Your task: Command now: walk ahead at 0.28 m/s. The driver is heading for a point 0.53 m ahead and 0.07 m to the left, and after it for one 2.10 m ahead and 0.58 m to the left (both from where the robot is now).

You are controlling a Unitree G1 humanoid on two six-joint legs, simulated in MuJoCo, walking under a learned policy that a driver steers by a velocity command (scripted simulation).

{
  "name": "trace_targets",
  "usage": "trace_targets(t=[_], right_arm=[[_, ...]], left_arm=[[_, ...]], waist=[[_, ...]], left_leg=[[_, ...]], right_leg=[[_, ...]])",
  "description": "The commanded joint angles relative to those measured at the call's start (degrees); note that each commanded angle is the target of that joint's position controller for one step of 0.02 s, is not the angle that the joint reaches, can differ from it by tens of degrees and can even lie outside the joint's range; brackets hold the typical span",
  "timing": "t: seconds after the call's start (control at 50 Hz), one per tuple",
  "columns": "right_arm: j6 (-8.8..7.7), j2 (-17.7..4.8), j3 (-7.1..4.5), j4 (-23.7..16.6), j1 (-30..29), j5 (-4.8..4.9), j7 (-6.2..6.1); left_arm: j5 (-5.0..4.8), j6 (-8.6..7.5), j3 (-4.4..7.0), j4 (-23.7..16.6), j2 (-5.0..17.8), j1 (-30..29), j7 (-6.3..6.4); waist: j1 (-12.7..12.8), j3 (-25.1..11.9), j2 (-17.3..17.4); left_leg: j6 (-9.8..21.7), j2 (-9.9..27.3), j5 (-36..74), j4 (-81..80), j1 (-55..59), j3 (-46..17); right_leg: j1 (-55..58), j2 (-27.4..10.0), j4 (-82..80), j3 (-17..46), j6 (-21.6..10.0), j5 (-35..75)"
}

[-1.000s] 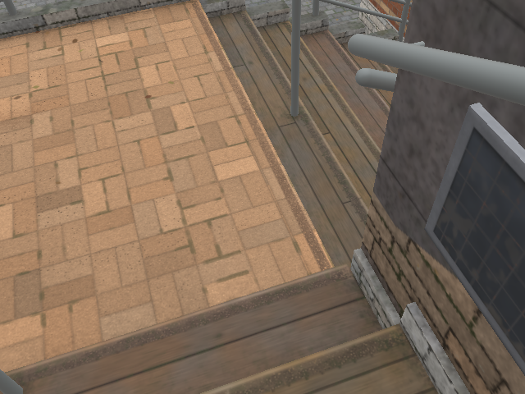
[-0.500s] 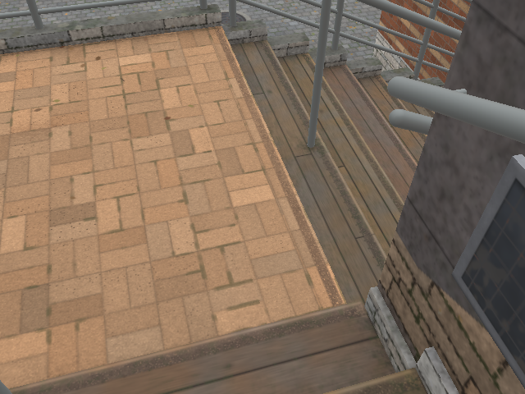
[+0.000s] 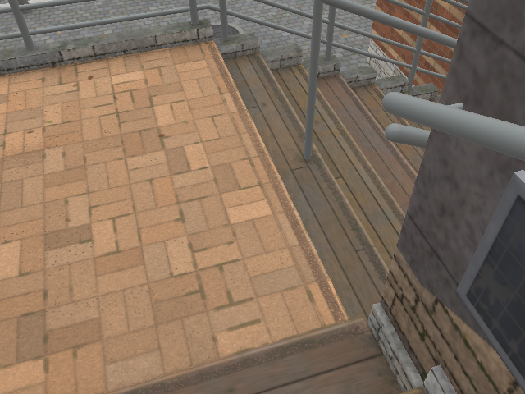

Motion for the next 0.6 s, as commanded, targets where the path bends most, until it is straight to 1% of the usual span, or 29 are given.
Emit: trace_targets(t=[0.02,0.04,0.06,0.08,0.1,0.12,0.14,0.16,0.18,0.2,0.22,0.24,0.26,0.28,0.3,0.32,0.34,0.36,0.38,0.4,0.44,0.46,0.48,0.5,0.52,0.54,0.56,0.58,0.6], right_arm=[[-1.43,-5.42,-1.83,-0.77,3.02,0.22,-1.42],[-1.15,-5.77,-1.89,-2.73,-0.85,0.47,-1.25],[-0.69,-6.28,-2.15,-2.82,-1.13,0.52,-0.71],[-0.26,-11.46,-2.94,-2.31,-1.3,-0.1,-1.98],[-0.68,-8.96,-2.66,-1.98,-1.77,1.29,-2.33],[-0.93,-5.45,-1.93,-3.41,-1.93,1.89,-2.2],[-0.95,-5.09,-2.24,-4.13,-3.5,0.14,-2.14],[-0.51,-5.44,-2.47,-4.02,-3.77,-0.48,-2.21],[-0.27,-5.09,-2.11,-4.16,-4.33,0.01,-2.03],[-0.1,-4.92,-1.8,-5.03,-6.18,-0.58,-1.86],[0.69,-4.15,-1.5,-5.39,-6.13,-1.18,-1.6],[1.67,-4.37,-1.47,-4.67,-3.69,-1.37,-1.18],[2.52,-4.11,-1.44,-4.6,-2.33,-1.14,-0.53],[2.81,-4.48,-1.62,-5.4,-2.75,0.04,0.09],[2.5,-4.51,-1.59,-6.69,-4.84,-0.31,0.61],[2.32,-4.37,-1.39,-7.34,-6.24,-0.74,1.38],[1.99,-4.27,-0.83,-9.37,-10.21,-1.42,1.79],[2.29,-3.9,-0.51,-10.81,-12.67,-0.8,2.09],[2.38,-3.25,0.01,-11.69,-14.06,-0.43,2.45],[3.0,-4.02,-0.11,-11.9,-13.92,0.21,2.33],[3.66,-4.64,0.16,-14.17,-17.24,0.9,1.52],[3.89,-4.48,0.5,-15.15,-18.33,1.8,1.42],[4.03,-4.41,0.52,-15.53,-18.51,2.03,1.3],[4.36,-5.07,0.41,-15.64,-17.78,1.95,1.35],[1.69,-6.92,-0.41,-8.92,-1.61,-2.4,-0.09],[3.12,-8.29,-1.02,-9.89,-0.95,0.18,-0.17],[2.77,-7.06,-1.12,-6.59,5.1,-0.67,-0.45],[2.28,-9.32,-2.64,-3.6,13.7,-0.35,-0.71],[-0.47,-16.36,-3.03,-0.18,33.53,-0.53,0.06]], left_arm=[[-0.61,-3.26,0.91,-5.82,1.16,-6.79,-0.22],[-0.41,-3.86,1.53,-6.21,2.73,-5.93,-0.41],[-0.09,-4.25,1.73,-5.82,2.19,-1.84,-0.8],[-4.75,-1.4,2.13,-3.88,3.06,2.85,1.37],[-4.55,-0.79,3.56,-1.88,6.76,10.35,2.88],[-2.93,-0.67,4.99,0.76,12.12,21.09,3.6],[-2.61,-0.74,4.96,2.58,12.93,25.57,3.33],[-3.37,-0.74,4.35,1.8,11.29,22.5,2.92],[-3.71,-0.57,3.42,-0.29,8.65,16.21,2.81],[-3.94,-0.33,3.36,-1.55,8.45,11.99,2.8],[-4.07,-0.66,2.87,-2.15,6.9,10.82,3.17],[-2.82,-1.21,2.64,-2.23,6.54,12.04,3.22],[-2.04,-1.47,1.97,-1.57,5.05,12.48,3.29],[-3.15,-1.95,1.12,-1.33,2.86,12.0,3.28],[-3.78,-2.47,0.52,-0.56,1.21,11.18,3.7],[-4.07,-2.8,0.46,-1.31,2.17,10.57,3.96],[-5.33,-3.46,0.35,-1.19,2.58,9.7,4.59],[-5.52,-3.56,-0.23,-1.73,1.55,9.73,4.79],[-5.78,-3.77,-0.23,-2.13,2.66,8.72,5.13],[-5.98,-3.4,-0.45,-2.59,2.77,9.59,5.21],[-4.53,-2.87,-0.25,-2.82,3.26,10.62,5.31],[-3.95,-2.76,-0.05,-2.49,3.28,11.05,4.74],[-3.22,-2.61,-0.03,-2.21,2.75,12.22,4.39],[-3.06,-2.62,0.31,-1.9,3.39,13.76,4.51],[6.15,-2.9,-3.35,1.91,0.16,20.05,0.25],[-2.38,-2.57,1.22,-3.23,7.44,9.27,3.01],[-3.5,-1.3,0.88,-3.21,7.49,10.8,3.48],[-3.28,-0.87,1.92,-2.82,6.65,13.22,3.47],[3.57,-2.42,-3.87,5.05,-6.62,36.87,-5.31]], waist=[[-2.4,9.31,3.29],[-0.88,8.2,2.38],[0.9,6.78,2.71],[5.16,9.01,8.15],[7.47,6.69,4.38],[10.45,2.93,-8.88],[11.16,3.27,-13.57],[8.79,6.35,-5.33],[5.84,6.95,0.0],[4.16,8.13,1.41],[3.01,7.6,-0.71],[3.34,5.35,-1.82],[2.16,5.1,-5.48],[1.06,5.68,-4.76],[0.51,5.48,-5.49],[0.75,5.17,-4.57],[0.71,5.46,-6.08],[2.15,4.3,-3.92],[2.22,4.98,-4.37],[2.38,6.03,-4.38],[3.97,8.48,-5.39],[4.68,9.26,-6.37],[5.44,10.37,-5.63],[6.24,10.85,-4.49],[-0.99,8.68,0.97],[-1.38,5.59,-1.87],[-2.91,3.12,1.57],[-6.79,-1.5,10.56],[-5.05,-21.15,27.87]], left_leg=[[13.56,19.5,-7.85,-14.13,-2.13,-20.4],[12.35,16.55,-5.95,-11.86,-5.91,-16.22],[11.82,13.31,-6.44,-7.56,-11.53,-11.93],[6.99,10.06,9.33,-3.91,-14.01,-11.68],[4.19,6.66,20.45,6.33,-17.92,-6.74],[0.18,-0.45,17.38,25.29,-29.94,0.53],[-0.72,-2.21,-13.08,37.3,-42.52,-2.07],[-0.49,2.23,-11.64,41.35,-46.35,-6.75],[-1.19,5.55,-5.04,39.46,-44.46,-6.96],[-2.2,8.5,-0.2,35.95,-41.73,-5.41],[-3.07,8.47,3.22,33.7,-39.25,-5.06],[-3.59,6.77,7.31,35.06,-35.19,-3.34],[-3.01,6.95,12.29,36.13,-35.98,-4.22],[-2.93,6.5,21.8,30.62,-35.56,-4.53],[-2.6,7.09,29.7,25.88,-35.99,-6.01],[-2.13,5.95,37.96,19.98,-32.87,-4.01],[-2.47,5.92,47.09,15.39,-29.82,-3.49],[-2.39,4.99,52.79,12.33,-25.4,-2.38],[-2.26,4.79,56.62,9.33,-21.64,-2.4],[-2.89,4.38,57.26,8.43,-19.79,-1.65],[-3.31,5.17,54.3,6.42,-19.61,-2.21],[-2.85,5.58,52.87,5.68,-18.29,-1.43],[-2.46,5.99,51.19,2.09,-18.15,-1.01],[-2.02,6.32,47.92,-0.26,-17.63,-0.91],[-1.82,10.14,39.34,7.08,-6.7,-5.07],[-1.01,3.71,36.45,-4.46,-10.77,3.59],[-0.03,2.19,38.21,-11.24,1.29,4.72],[1.01,6.97,47.68,-7.13,15.64,0.37],[19.76,18.79,83.18,18.91,48.34,-11.06]], right_leg=[[-11.52,-0.53,1.92,0.25,-2.23,0.63],[-5.09,0.96,0.5,-1.99,-2.32,-0.72],[4.4,2.6,-1.22,-3.69,-2.22,2.21],[6.75,4.41,-7.31,-5.99,0.28,7.78],[15.02,1.83,-8.87,-0.68,0.02,7.1],[24.52,-9.55,-15.01,19.35,-6.2,1.02],[28.61,-18.42,-21.01,34.7,-11.07,7.84],[25.81,-20.13,-19.62,31.96,-12.31,9.85],[21.1,-19.2,-19.74,27.79,-11.59,10.38],[15.17,-18.3,-22.22,24.34,-10.13,6.46],[13.13,-16.78,-23.3,22.09,-9.37,9.08],[10.53,-13.85,-23.59,17.32,-8.36,12.92],[10.81,-12.96,-21.38,14.72,-7.67,19.38],[8.67,-9.25,-19.55,9.8,-6.14,23.43],[9.14,-8.02,-17.1,7.93,-4.43,23.35],[5.32,-6.06,-15.92,5.67,-3.89,20.42],[1.73,-5.62,-13.44,5.28,-3.42,13.7],[-1.26,-5.09,-13.67,4.92,-3.04,11.16],[-4.77,-4.97,-12.48,5.14,-2.75,7.67],[-6.47,-4.44,-11.07,4.95,-2.64,6.77],[-6.73,-5.05,-5.71,5.43,-3.15,5.09],[-6.85,-5.64,-3.17,5.07,-3.3,6.09],[-5.54,-5.89,0.29,4.86,-3.65,7.18],[-2.98,-6.23,3.85,5.42,-4.31,9.23],[-7.53,-10.54,12.2,10.92,-3.74,11.94],[3.61,-5.26,20.18,3.3,-5.27,24.71],[0.54,-2.5,35.88,1.7,-4.8,31.57],[-11.73,2.83,59.37,-0.09,-3.35,9.7],[-29.84,7.29,88.85,10.87,0.33,-25.43]])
